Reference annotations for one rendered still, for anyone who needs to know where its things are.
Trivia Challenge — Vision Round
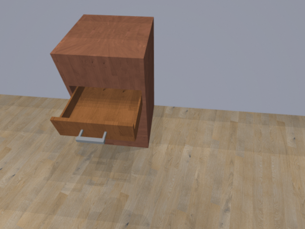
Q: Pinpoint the drawer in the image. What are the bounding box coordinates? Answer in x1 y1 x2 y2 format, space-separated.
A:
50 86 142 142

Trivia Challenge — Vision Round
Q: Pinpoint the cabinet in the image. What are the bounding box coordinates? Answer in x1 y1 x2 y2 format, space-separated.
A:
50 14 154 148

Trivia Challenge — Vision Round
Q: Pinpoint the handle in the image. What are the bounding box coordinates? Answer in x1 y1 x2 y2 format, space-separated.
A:
76 130 107 145

